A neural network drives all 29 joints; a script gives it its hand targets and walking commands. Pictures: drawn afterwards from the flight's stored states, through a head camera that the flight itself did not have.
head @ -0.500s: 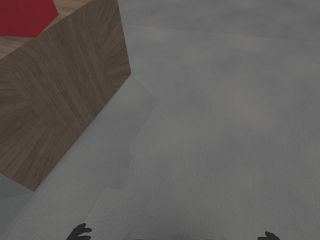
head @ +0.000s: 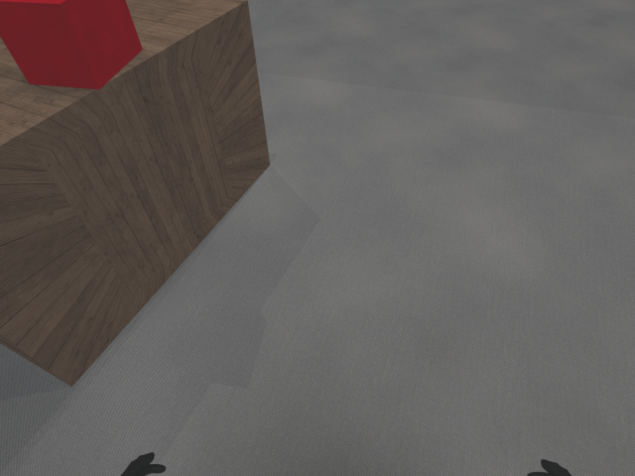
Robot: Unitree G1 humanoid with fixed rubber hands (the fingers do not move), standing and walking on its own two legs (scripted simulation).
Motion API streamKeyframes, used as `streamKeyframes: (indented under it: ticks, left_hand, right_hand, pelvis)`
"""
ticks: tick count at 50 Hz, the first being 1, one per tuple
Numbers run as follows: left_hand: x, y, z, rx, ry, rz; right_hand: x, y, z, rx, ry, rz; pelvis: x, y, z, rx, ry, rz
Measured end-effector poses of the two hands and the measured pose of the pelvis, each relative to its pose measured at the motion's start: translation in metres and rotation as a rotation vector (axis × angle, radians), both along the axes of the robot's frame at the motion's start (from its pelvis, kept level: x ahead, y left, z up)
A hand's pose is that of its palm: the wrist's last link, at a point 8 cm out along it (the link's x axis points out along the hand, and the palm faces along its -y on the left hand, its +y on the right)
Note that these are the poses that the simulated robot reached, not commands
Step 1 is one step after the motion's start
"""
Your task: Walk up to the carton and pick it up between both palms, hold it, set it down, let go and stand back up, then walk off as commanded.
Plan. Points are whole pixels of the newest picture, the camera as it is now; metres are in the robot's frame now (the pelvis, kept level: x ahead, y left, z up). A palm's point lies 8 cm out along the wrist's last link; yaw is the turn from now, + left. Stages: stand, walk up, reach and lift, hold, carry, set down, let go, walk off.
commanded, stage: stand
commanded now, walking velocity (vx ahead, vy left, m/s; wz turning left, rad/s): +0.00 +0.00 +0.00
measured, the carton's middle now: (71, 28) +1.11 +0.69 +0.08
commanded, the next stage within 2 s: walk up in 0.72 s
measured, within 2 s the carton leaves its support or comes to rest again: neither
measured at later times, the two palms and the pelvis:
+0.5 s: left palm out of the picture +0.08 +0.29 -0.10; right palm out of the picture +0.11 -0.29 -0.10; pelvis +0.01 +0.00 +0.02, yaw +1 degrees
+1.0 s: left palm out of the picture +0.06 +0.29 -0.10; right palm out of the picture +0.06 -0.30 -0.10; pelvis +0.00 -0.01 +0.02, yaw +3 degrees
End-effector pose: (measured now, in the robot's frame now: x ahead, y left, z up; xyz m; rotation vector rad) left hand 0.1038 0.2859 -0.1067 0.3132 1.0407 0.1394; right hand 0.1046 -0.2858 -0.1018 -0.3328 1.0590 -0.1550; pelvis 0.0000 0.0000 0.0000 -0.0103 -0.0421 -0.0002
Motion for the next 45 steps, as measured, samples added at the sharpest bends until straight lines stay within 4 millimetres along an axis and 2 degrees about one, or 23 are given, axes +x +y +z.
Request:
streamKeyframes:
  ticks: [12, 26, 34, 45]
  left_hand:
    - [-0.026, 0.004, 0.002, 0.014, 0.110, 0.039]
    - [-0.018, 0.001, 0.008, 0.020, 0.106, 0.041]
    - [-0.015, 0.000, 0.011, 0.016, 0.093, 0.044]
    - [-0.033, 0.001, 0.009, 0.020, 0.140, 0.046]
  right_hand:
    - [-0.003, 0.001, 0.000, 0.018, 0.068, -0.004]
    - [0.001, -0.004, 0.004, 0.014, 0.075, -0.018]
    - [-0.012, -0.006, 0.006, 0.011, 0.097, -0.032]
    - [-0.036, -0.013, 0.003, 0.007, 0.153, -0.058]
  pelvis:
    - [0.004, -0.001, 0.011, 0.005, 0.005, 0.009]
    - [0.007, -0.004, 0.017, 0.005, -0.016, 0.016]
    - [0.002, -0.005, 0.020, 0.007, -0.020, 0.014]
    - [-0.002, -0.007, 0.021, 0.007, -0.018, 0.012]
